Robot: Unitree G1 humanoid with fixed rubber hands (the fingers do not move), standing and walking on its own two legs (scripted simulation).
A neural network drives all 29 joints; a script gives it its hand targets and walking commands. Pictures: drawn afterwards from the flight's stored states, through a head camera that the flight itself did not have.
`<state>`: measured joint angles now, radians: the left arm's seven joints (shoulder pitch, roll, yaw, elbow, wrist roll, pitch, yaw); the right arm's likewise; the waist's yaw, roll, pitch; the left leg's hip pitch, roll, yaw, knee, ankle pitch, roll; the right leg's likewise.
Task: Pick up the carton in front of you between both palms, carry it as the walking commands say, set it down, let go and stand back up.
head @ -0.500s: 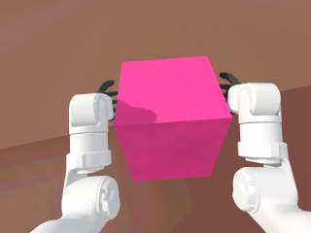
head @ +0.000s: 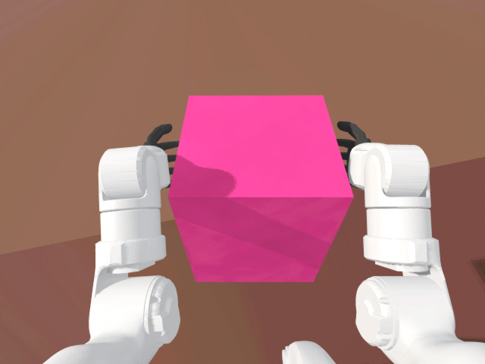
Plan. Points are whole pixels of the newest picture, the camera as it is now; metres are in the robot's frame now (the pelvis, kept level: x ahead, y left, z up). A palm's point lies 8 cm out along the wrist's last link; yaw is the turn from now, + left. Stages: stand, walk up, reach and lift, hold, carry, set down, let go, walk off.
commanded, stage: carry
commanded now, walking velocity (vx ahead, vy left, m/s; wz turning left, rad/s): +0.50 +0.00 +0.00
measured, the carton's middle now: (255, 194) +0.38 -0.02 +0.07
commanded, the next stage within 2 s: none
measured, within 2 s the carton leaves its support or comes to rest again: neither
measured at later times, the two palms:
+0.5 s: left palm (165, 46) +0.66 +0.13 +0.19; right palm (314, 29) +0.69 -0.17 +0.19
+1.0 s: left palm out of the picture +0.97 +0.13 +0.20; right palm out of the picture +0.95 -0.16 +0.21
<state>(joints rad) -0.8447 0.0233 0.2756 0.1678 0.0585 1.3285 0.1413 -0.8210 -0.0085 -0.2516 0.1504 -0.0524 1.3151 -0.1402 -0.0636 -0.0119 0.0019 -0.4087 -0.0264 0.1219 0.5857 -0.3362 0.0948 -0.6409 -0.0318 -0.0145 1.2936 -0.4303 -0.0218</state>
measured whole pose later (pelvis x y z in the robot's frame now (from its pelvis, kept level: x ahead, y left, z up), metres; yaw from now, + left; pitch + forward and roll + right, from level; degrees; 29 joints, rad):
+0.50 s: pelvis +0.29 -0.05 +0.03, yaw +1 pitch +5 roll +1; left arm -0.84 0.01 0.26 0.09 0.04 1.33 0.16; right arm -0.89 -0.02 -0.29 0.10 -0.07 1.35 -0.13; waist 0.08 0.01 0.00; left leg -0.75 0.03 0.02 1.21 -0.38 0.04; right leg -0.35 0.02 -0.12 0.52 -0.33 -0.07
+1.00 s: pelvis +0.58 +0.00 +0.05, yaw +0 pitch +5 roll +0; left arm -0.85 0.01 0.28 0.06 0.07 1.34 0.15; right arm -0.82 -0.01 -0.26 0.07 -0.03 1.31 -0.15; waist -0.07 -0.02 0.01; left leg -0.35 -0.01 0.12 0.54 -0.36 0.08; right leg -0.78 -0.06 -0.03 1.13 -0.36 -0.02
